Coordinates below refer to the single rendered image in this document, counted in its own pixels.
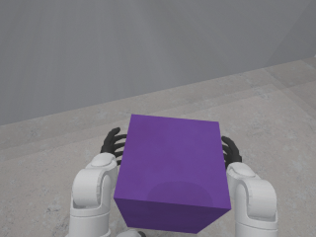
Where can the robot left forearm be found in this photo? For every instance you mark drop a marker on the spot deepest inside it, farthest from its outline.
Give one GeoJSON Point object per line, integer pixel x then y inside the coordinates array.
{"type": "Point", "coordinates": [91, 197]}

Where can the carton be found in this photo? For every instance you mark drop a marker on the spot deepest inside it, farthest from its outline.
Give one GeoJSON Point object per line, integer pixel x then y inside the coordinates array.
{"type": "Point", "coordinates": [172, 174]}

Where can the robot right forearm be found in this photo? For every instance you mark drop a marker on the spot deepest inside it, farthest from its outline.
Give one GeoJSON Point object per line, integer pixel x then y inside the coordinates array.
{"type": "Point", "coordinates": [255, 202]}

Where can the right robot hand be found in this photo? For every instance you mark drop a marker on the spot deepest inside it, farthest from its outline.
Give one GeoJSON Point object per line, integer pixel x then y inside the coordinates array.
{"type": "Point", "coordinates": [232, 151]}

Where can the left robot hand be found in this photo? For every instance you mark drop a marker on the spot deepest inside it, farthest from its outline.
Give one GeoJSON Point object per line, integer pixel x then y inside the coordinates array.
{"type": "Point", "coordinates": [109, 143]}

